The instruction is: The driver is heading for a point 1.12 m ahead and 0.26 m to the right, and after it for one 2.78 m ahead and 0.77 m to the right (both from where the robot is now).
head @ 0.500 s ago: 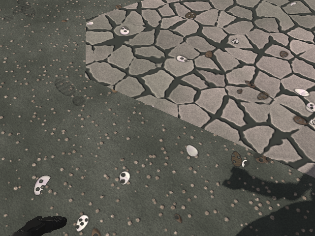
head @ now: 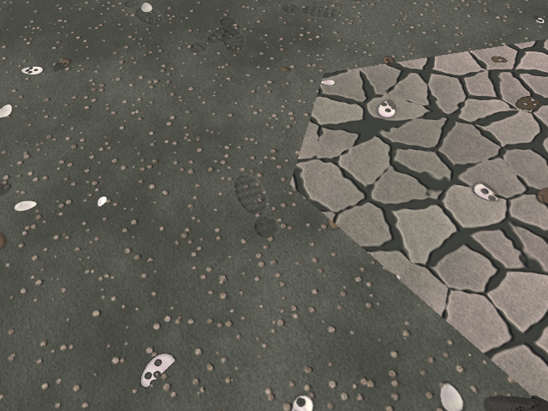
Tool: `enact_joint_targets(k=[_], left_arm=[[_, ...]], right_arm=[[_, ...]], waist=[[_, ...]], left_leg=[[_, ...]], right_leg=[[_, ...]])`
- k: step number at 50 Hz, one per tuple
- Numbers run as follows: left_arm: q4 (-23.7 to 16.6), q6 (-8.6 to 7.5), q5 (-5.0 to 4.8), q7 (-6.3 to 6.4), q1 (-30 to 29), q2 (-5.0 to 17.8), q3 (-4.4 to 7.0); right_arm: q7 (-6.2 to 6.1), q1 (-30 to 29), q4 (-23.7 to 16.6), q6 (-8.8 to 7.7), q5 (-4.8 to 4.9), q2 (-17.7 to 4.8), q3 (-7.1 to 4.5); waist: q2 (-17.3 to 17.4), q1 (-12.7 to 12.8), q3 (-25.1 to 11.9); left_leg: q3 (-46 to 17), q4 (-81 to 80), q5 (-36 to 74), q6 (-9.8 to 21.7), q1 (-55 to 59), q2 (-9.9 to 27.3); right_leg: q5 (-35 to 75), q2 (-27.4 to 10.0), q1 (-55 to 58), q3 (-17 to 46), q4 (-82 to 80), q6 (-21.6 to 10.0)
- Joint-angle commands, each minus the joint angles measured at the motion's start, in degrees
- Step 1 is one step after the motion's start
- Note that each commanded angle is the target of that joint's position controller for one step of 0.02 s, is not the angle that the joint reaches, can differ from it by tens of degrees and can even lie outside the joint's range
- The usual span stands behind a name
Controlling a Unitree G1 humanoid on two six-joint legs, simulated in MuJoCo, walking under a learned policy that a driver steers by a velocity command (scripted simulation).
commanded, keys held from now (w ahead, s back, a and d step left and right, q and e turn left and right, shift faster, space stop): w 0.44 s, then w+e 0.56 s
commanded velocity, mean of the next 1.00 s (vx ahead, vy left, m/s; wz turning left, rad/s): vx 0.50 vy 0.00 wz -0.17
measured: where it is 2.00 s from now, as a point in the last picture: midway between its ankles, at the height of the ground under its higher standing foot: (386, 236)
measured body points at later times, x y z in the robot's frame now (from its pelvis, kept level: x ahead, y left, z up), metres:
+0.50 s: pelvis +0.27 +0.05 +0.00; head +0.29 +0.05 +0.45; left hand +0.47 +0.29 -0.10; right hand +0.29 -0.24 -0.12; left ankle +0.20 +0.14 -0.74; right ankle +0.46 -0.12 -0.69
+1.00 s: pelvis +0.56 -0.02 +0.00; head +0.59 -0.05 +0.45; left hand +0.67 +0.25 -0.11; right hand +0.71 -0.32 -0.08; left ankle +0.78 +0.12 -0.69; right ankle +0.50 -0.09 -0.74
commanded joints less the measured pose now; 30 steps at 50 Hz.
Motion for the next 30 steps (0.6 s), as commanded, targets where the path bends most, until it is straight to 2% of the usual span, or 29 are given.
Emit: enact_joint_targets(k=[1,3,4,5,6,7,8,9,10,11,12,13,14,16,19,22,24,28,30], left_arm=[[-2.52,-0.22,-0.68,0.21,-1.04,10.69,2.26],[-1.60,0.45,-0.93,0.37,-0.45,11.43,2.44],[-1.37,0.79,-0.99,0.52,-0.88,11.96,2.53],[-1.29,1.05,-1.16,0.70,-1.60,11.93,2.41],[-1.34,1.08,-0.76,0.87,-1.22,10.46,1.77],[-3.23,0.75,1.19,1.00,-1.41,6.91,0.19],[-4.14,-0.36,0.75,0.67,4.34,1.86,-1.34],[-3.66,-1.12,-0.48,0.34,0.16,8.29,0.19],[-5.28,-1.60,-1.39,0.07,-4.44,9.83,0.75],[-5.35,-1.64,-0.92,0.31,-6.39,8.93,0.60],[-5.35,-1.39,0.08,0.43,-7.07,8.29,0.73],[-5.13,-0.92,0.18,0.29,-5.74,7.49,0.68],[-4.69,-0.40,0.17,0.27,-4.80,6.45,0.50],[-4.89,0.52,0.47,0.44,-5.91,5.08,0.24],[-6.68,0.68,1.03,0.37,-11.84,4.10,-0.19],[-8.04,0.04,0.70,-0.38,-17.87,3.02,-0.81],[-8.79,-0.15,0.17,-1.00,-20.76,3.07,-1.05],[-11.12,-0.08,-0.28,-2.26,-24.57,4.07,-0.92],[-11.55,-0.03,-0.05,-2.72,-23.27,5.00,-0.52]], right_arm=[[0.65,-6.25,-5.44,-1.20,0.45,-3.05,-0.53],[0.96,-6.78,-5.96,-1.33,0.45,-4.03,-0.88],[0.96,-4.81,-5.53,-1.38,0.28,-4.92,-1.33],[0.75,0.18,-4.03,-1.35,-0.08,-6.32,-2.22],[0.26,8.43,-1.49,-1.16,-0.35,-8.97,-3.65],[-0.61,18.97,0.15,-0.68,-0.93,-13.67,-4.92],[-0.33,19.44,0.74,-0.51,-0.87,-16.57,-5.11],[-0.10,18.32,0.39,-0.66,-0.27,-11.07,-3.73],[-0.04,14.78,0.27,-0.94,-0.12,-9.42,-2.98],[0.11,11.51,0.08,-1.12,-0.42,-8.29,-2.57],[0.33,9.04,0.03,-1.29,-0.81,-6.88,-2.20],[0.34,7.72,0.05,-1.60,-1.29,-6.39,-2.05],[0.36,7.10,0.33,-1.95,-1.12,-6.01,-2.08],[0.18,7.34,1.51,-2.66,-0.74,-6.68,-2.34],[-0.43,9.32,3.40,-2.73,-0.68,-7.99,-2.73],[-0.93,11.69,5.11,-2.38,-0.37,-9.15,-2.92],[-1.09,13.60,6.53,-2.25,-0.26,-10.06,-3.14],[-1.43,15.75,9.26,-1.42,-0.16,-10.30,-3.51],[-1.81,14.97,9.61,-0.75,-0.14,-10.93,-3.81]], waist=[[-6.83,-1.09,1.46],[-7.43,-2.03,1.58],[-7.64,-3.75,0.48],[-7.14,-6.97,-2.53],[-6.06,-10.72,-7.92],[2.06,-14.47,-16.63],[15.77,-10.42,-22.24],[8.37,-12.43,-17.95],[6.33,-11.61,-10.53],[2.31,-9.93,-6.97],[1.35,-8.33,-4.09],[3.17,-6.44,-3.85],[3.14,-5.55,-3.73],[2.08,-4.80,-2.40],[0.42,-6.10,-0.17],[0.42,-8.26,1.23],[0.55,-9.56,1.78],[0.25,-10.12,2.88],[1.17,-8.77,1.45]], left_leg=[[1.94,-5.25,2.44,0.73,3.23,-1.44],[2.35,-7.72,-0.59,2.25,4.89,-2.15],[3.25,-9.26,-1.57,3.21,8.72,-3.14],[4.71,-11.54,-0.88,4.55,16.85,-4.64],[4.46,-11.46,-0.32,6.20,29.45,-4.62],[-9.70,-9.66,1.75,10.21,46.41,7.73],[-35.18,-17.46,-11.70,18.39,58.37,17.72],[-35.56,-20.68,-18.83,16.77,54.89,16.23],[-27.79,-21.80,-16.20,14.95,48.22,14.31],[-22.30,-23.02,-10.16,14.11,41.39,11.90],[-18.32,-24.88,-5.12,13.67,35.80,9.88],[-16.04,-26.36,-1.24,13.79,31.95,9.03],[-14.19,-27.84,0.90,14.11,29.83,8.40],[-10.47,-29.85,4.55,14.59,27.27,7.84],[-6.28,-31.29,7.13,13.98,27.17,6.90],[-2.53,-31.78,6.05,12.15,26.98,5.35],[-0.99,-31.98,4.33,11.68,29.23,6.37],[1.05,-29.04,7.28,10.06,38.15,9.99],[2.82,-24.57,18.37,8.60,41.42,10.49]], right_leg=[[15.31,-15.20,-1.32,8.54,-4.93,-9.51],[18.75,-16.62,1.48,8.65,-2.90,-8.61],[24.42,-16.55,2.09,7.93,-0.18,-7.89],[32.87,-14.94,1.31,5.64,6.00,-6.62],[35.45,-12.16,-2.79,3.10,16.31,-4.94],[17.71,-8.76,-15.19,0.42,35.45,-2.36],[-18.28,0.30,-34.39,3.57,51.86,0.15],[-18.79,-2.84,-40.71,8.88,57.42,-0.40],[-13.33,-5.22,-43.34,7.74,57.18,-1.08],[-8.41,-7.34,-41.44,6.71,54.90,-0.82],[-5.08,-8.66,-39.40,6.67,51.81,-0.34],[-2.98,-9.70,-35.90,7.16,50.47,0.16],[-2.05,-9.92,-34.06,7.05,49.09,0.74],[0.58,-9.97,-34.35,6.48,45.74,1.82],[9.61,-9.79,-36.58,6.32,35.49,2.76],[18.48,-7.88,-33.73,4.82,24.51,2.31],[21.11,-6.94,-32.84,4.05,20.76,1.68],[15.90,-5.85,-35.53,4.95,17.18,-1.36],[10.48,-4.06,-32.85,3.32,16.56,-3.22]])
